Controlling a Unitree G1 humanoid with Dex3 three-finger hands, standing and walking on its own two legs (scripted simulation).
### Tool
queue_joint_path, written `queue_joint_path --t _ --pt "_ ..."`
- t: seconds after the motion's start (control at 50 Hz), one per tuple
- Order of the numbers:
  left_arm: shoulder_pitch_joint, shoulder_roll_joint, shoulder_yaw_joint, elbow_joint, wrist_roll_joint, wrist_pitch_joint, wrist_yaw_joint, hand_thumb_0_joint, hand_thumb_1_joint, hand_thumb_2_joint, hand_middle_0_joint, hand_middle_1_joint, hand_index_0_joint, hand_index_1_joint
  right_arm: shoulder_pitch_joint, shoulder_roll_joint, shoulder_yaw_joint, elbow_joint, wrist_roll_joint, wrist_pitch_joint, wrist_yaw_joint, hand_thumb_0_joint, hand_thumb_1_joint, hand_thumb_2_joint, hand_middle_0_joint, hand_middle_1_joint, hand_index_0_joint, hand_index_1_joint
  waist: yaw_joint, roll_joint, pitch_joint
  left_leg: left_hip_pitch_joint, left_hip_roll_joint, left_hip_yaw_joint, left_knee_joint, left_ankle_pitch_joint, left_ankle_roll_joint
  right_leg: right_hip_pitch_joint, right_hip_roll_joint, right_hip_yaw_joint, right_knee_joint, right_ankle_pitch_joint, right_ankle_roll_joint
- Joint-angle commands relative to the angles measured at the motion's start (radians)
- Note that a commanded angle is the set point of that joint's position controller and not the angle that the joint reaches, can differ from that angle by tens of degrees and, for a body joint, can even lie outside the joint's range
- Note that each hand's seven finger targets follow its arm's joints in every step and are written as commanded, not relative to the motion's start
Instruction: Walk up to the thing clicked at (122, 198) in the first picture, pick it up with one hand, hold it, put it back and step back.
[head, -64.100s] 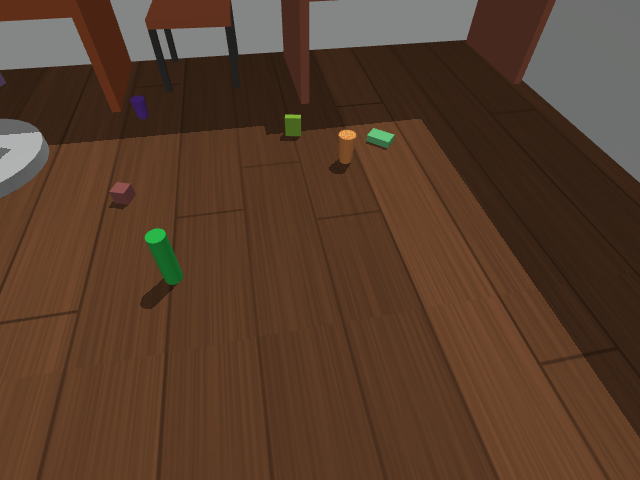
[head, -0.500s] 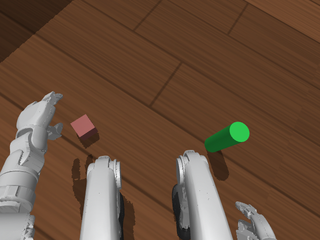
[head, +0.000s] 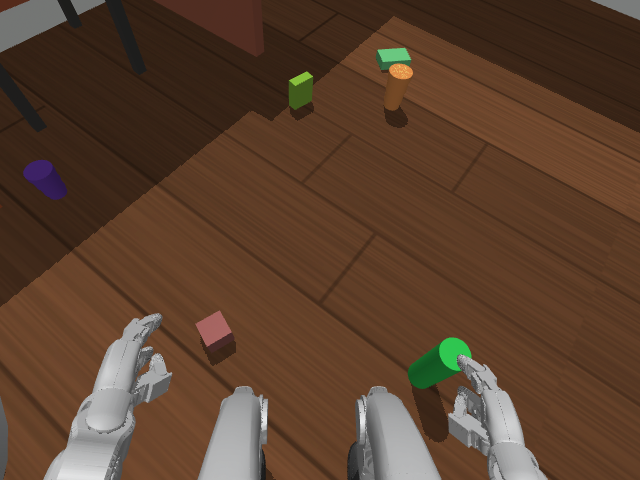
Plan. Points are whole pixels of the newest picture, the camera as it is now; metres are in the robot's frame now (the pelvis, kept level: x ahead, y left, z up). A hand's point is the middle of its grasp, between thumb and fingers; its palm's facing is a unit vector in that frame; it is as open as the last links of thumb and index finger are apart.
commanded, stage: home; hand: left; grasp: from above
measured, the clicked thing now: (215, 331) +0.45 +0.24 -0.58
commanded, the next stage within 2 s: none
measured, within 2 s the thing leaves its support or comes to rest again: neither
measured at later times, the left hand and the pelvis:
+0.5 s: hand (125, 408) +0.20 +0.18 +0.06, palm faces +0.08 -0.98 -0.20, open 7.4 cm; pelvis +0.05 +0.00 +0.10, yaw +2 degrees
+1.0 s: hand (129, 411) +0.20 +0.18 +0.06, palm faces +0.07 -0.98 -0.20, open 7.6 cm; pelvis +0.04 +0.00 +0.10, yaw +2 degrees
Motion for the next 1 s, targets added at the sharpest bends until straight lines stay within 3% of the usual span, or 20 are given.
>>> queue_joint_path --t 0.0,0.12,0.18,0.28,0.32,0.46,0.6,0.64,0.66,0.76,0.8,0.82,0.98 --pt "0.001 0.095 0.088 -0.239 -0.059 0.004 0.025 0.0 0.9 0.9 -0.2 -0.301 -0.2 -0.301 0.062 -0.149 -0.053 -0.119 -0.004 -0.071 -0.049 0.0 -0.901 -0.899 0.2 0.299 0.2 0.299 -0.013 0.078 -0.318 0.444 -0.01 -0.019 -0.353 0.223 0.024 0.338 0.033 0.001 -0.306 0.223 -0.043" --pt "0.159 0.044 0.093 -0.327 -0.122 0.051 0.017 0.0 0.9 0.9 -0.2 -0.301 -0.2 -0.301 0.106 -0.134 -0.039 -0.147 -0.01 -0.109 -0.091 0.0 -0.902 -0.899 0.199 0.299 0.199 0.299 0.002 0.06 -0.22 0.567 -0.017 0.004 -0.485 0.28 0.025 0.506 0.039 -0.011 -0.463 0.282 -0.036" --pt "0.242 0.03 0.091 -0.385 -0.13 0.069 0.012 0.0 0.9 0.9 -0.2 -0.302 -0.2 -0.301 0.113 -0.126 -0.038 -0.169 -0.013 -0.126 -0.106 0.0 -0.902 -0.899 0.199 0.299 0.199 0.299 0.013 0.061 -0.162 0.614 -0.02 0.012 -0.551 0.273 0.024 0.566 0.042 -0.018 -0.531 0.275 -0.035" --pt "0.347 0.012 0.064 -0.453 -0.127 0.089 -0.006 0.0 0.9 0.9 -0.2 -0.301 -0.2 -0.301 0.125 -0.123 -0.041 -0.186 -0.019 -0.15 -0.119 0.0 -0.902 -0.899 0.199 0.299 0.199 0.299 0.008 0.029 -0.1 0.667 -0.025 0.023 -0.6 0.33 0.029 0.625 0.049 -0.032 -0.598 0.318 -0.03" --pt "0.355 0.004 0.057 -0.47 -0.126 0.093 -0.015 0.0 0.9 0.9 -0.2 -0.301 -0.2 -0.301 0.121 -0.124 -0.041 -0.191 -0.022 -0.16 -0.121 0.0 -0.901 -0.899 0.199 0.299 0.199 0.299 0.007 0.013 -0.056 0.668 -0.027 0.026 -0.623 0.284 0.033 0.628 0.048 -0.034 -0.626 0.276 -0.028" --pt "0.352 0.01 0.058 -0.462 -0.117 0.089 -0.044 0.0 0.898 0.899 -0.2 -0.3 -0.2 -0.3 0.11 -0.136 -0.054 -0.182 -0.033 -0.194 -0.122 0.0 -0.901 -0.899 0.2 0.299 0.2 0.299 0.005 -0.009 -0.008 0.689 -0.03 0.032 -0.644 0.287 0.034 0.637 0.046 -0.042 -0.645 0.266 -0.023" --pt "0.323 0.021 0.059 -0.478 -0.111 0.078 -0.055 0.0 0.889 0.894 -0.199 -0.298 -0.199 -0.298 0.1 -0.145 -0.056 -0.171 -0.038 -0.213 -0.119 0.0 -0.9 -0.9 0.2 0.3 0.2 0.3 0.01 0.028 -0.035 0.726 -0.03 0.028 -0.655 0.293 0.028 0.649 0.045 -0.038 -0.637 0.273 -0.026" --pt "0.334 0.021 0.063 -0.465 -0.109 0.078 -0.053 0.0 0.792 0.829 -0.187 -0.28 -0.187 -0.279 0.095 -0.141 -0.054 -0.172 -0.04 -0.215 -0.119 0.0 -0.901 -0.9 0.2 0.3 0.2 0.3 0.016 0.02 -0.018 0.714 -0.031 0.027 -0.652 0.283 0.029 0.649 0.043 -0.04 -0.641 0.268 -0.023" --pt "0.338 0.022 0.063 -0.474 -0.108 0.081 -0.051 0.0 0.872 0.895 -0.199 -0.298 -0.199 -0.298 0.09 -0.138 -0.052 -0.173 -0.038 -0.216 -0.119 0.0 -0.901 -0.9 0.2 0.299 0.2 0.299 0.019 0.021 -0.031 0.72 -0.032 0.029 -0.653 0.288 0.03 0.656 0.042 -0.037 -0.644 0.272 -0.025" --pt "0.351 0.017 0.057 -0.46 -0.108 0.082 -0.048 0.0 0.877 0.887 -0.197 -0.296 -0.198 -0.296 0.093 -0.139 -0.05 -0.164 -0.039 -0.218 -0.119 0.0 -0.901 -0.9 0.2 0.3 0.2 0.3 0.022 0.014 -0.038 0.719 -0.031 0.027 -0.649 0.305 0.03 0.668 0.043 -0.036 -0.637 0.286 -0.026" --pt "0.347 0.019 0.056 -0.475 -0.106 0.082 -0.047 0.0 0.804 0.844 -0.19 -0.284 -0.19 -0.284 0.092 -0.139 -0.051 -0.169 -0.04 -0.216 -0.12 0.0 -0.901 -0.9 0.2 0.3 0.2 0.3 0.026 0.035 -0.042 0.719 -0.031 0.03 -0.65 0.308 0.027 0.663 0.043 -0.036 -0.634 0.288 -0.027" --pt "0.348 0.019 0.06 -0.472 -0.107 0.081 -0.047 0.0 0.857 0.875 -0.195 -0.293 -0.196 -0.293 0.092 -0.139 -0.052 -0.166 -0.04 -0.215 -0.119 0.0 -0.901 -0.9 0.2 0.3 0.2 0.3 0.022 0.034 -0.043 0.725 -0.029 0.028 -0.65 0.312 0.027 0.664 0.045 -0.037 -0.633 0.289 -0.027" --pt "0.352 0.022 0.064 -0.47 -0.11 0.085 -0.044 0.0 0.862 0.878 -0.196 -0.294 -0.196 -0.293 0.091 -0.138 -0.053 -0.167 -0.038 -0.218 -0.124 0.0 -0.9 -0.9 0.2 0.3 0.2 0.3 0.026 0.003 -0.041 0.71 -0.032 0.035 -0.644 0.282 0.032 0.664 0.041 -0.032 -0.649 0.268 -0.023"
